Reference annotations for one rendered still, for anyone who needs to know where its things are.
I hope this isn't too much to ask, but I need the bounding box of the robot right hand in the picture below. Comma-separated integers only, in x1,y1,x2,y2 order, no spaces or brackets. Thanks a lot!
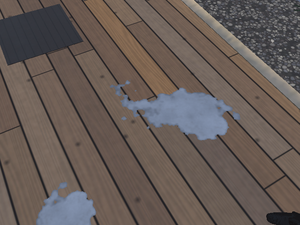
266,211,300,225

